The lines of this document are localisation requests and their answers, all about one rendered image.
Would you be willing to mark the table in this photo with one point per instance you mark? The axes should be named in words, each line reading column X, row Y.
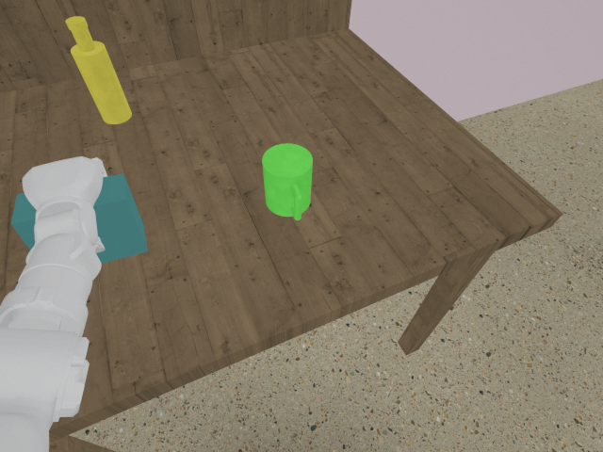
column 401, row 192

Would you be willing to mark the left robot forearm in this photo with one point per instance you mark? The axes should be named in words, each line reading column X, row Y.
column 53, row 289

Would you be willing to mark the robot left hand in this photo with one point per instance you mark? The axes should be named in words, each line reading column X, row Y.
column 78, row 177

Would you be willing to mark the robot left upper arm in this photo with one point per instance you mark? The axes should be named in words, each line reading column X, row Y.
column 42, row 378

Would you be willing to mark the sponge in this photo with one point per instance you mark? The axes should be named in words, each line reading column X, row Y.
column 119, row 224

